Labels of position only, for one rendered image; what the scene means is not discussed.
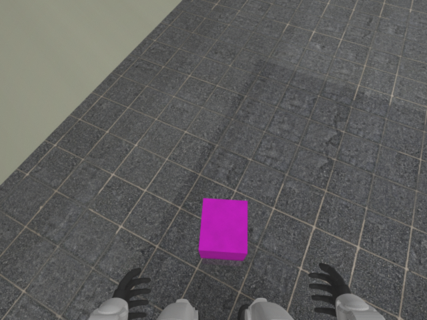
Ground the carton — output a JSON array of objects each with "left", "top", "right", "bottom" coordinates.
[{"left": 199, "top": 198, "right": 248, "bottom": 261}]

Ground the robot left shin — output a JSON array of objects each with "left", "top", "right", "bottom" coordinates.
[{"left": 176, "top": 299, "right": 191, "bottom": 305}]

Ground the robot right hand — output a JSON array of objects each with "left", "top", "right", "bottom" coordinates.
[{"left": 309, "top": 263, "right": 351, "bottom": 317}]

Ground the left robot thigh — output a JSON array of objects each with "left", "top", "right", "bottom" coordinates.
[{"left": 156, "top": 303, "right": 198, "bottom": 320}]

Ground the robot right forearm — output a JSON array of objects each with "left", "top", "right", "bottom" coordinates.
[{"left": 336, "top": 293, "right": 385, "bottom": 320}]

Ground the robot left forearm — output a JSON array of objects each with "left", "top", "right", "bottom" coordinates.
[{"left": 87, "top": 297, "right": 128, "bottom": 320}]

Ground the robot left hand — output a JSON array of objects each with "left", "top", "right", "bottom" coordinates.
[{"left": 112, "top": 268, "right": 151, "bottom": 320}]

